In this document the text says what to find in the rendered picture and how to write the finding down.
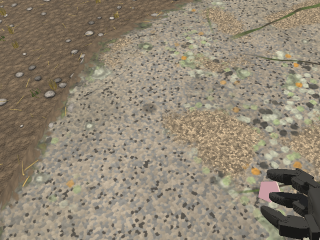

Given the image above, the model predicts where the right robot hand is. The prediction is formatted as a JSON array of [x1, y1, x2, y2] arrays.
[[260, 168, 320, 240]]

